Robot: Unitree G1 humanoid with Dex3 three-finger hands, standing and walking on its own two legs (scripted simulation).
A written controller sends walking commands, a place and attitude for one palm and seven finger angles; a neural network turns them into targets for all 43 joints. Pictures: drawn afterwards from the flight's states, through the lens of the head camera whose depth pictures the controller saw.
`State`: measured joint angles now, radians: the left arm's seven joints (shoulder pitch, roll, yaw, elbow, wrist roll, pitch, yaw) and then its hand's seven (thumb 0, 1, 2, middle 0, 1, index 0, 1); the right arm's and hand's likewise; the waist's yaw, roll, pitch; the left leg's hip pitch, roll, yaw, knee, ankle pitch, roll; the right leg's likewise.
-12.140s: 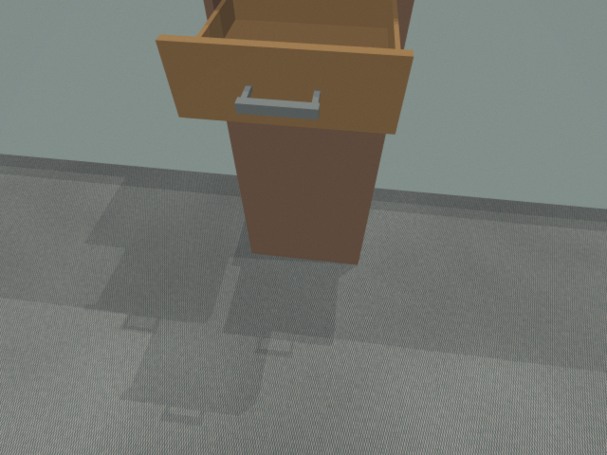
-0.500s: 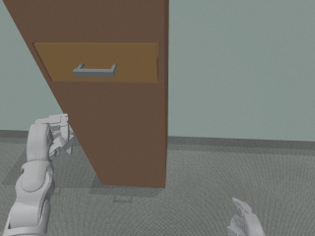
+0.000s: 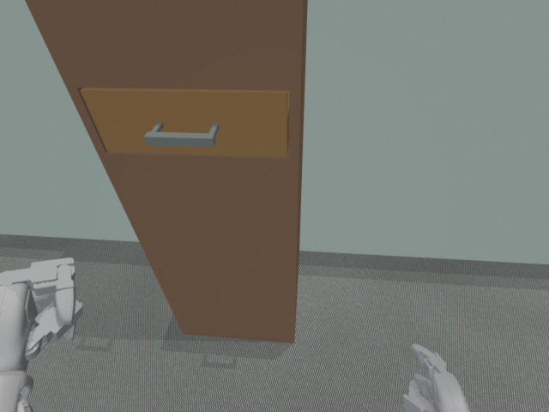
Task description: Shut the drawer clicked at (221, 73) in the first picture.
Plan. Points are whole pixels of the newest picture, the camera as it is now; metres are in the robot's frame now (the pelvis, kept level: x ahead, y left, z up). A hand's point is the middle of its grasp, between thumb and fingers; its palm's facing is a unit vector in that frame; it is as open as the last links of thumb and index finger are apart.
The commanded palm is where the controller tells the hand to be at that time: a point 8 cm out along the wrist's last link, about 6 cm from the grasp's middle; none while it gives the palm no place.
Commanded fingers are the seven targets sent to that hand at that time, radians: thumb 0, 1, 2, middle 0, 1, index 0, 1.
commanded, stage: draw the hand back to the body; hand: left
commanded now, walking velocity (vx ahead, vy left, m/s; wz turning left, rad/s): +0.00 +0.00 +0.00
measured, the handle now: (183, 133) +0.54 +0.25 +0.15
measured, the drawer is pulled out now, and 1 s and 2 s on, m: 0.00 0.00 0.00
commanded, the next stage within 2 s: step back with the hand held close in 0.14 s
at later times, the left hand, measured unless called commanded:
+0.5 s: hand (79, 299) +0.19 +0.25 +0.15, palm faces +0.32 -0.82 -0.48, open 3.3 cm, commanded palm +0.12 +0.29 +0.17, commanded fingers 0.00 0.90 0.90 -1.40 -1.60 -1.40 -1.60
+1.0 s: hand (3, 400) +0.08 +0.26 +0.16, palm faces +0.39 -0.81 -0.43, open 3.3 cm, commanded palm +0.03 +0.30 +0.17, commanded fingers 0.00 0.90 0.90 -1.40 -1.60 -1.40 -1.60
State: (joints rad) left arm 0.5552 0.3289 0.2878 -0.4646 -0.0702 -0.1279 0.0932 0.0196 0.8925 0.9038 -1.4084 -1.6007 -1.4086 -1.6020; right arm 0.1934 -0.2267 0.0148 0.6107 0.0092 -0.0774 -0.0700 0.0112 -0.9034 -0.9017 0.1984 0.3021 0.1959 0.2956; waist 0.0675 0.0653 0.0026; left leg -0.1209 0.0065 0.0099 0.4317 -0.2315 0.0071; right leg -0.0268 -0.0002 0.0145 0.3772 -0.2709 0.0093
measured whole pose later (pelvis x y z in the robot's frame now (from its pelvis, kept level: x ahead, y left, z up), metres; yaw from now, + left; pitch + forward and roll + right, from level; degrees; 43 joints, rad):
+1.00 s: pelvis -0.10 +0.02 -0.01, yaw +0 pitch -1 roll -2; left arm 0.61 0.36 0.34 -0.56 -0.03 -0.25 0.15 0.02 0.89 0.90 -1.41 -1.60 -1.41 -1.60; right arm 0.22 -0.23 0.00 0.55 0.01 -0.05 -0.08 0.01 -0.90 -0.90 0.20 0.30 0.20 0.30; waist 0.02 0.04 0.02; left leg -0.44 0.00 -0.01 0.61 -0.27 0.02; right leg -0.31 0.00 0.00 0.49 -0.17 0.03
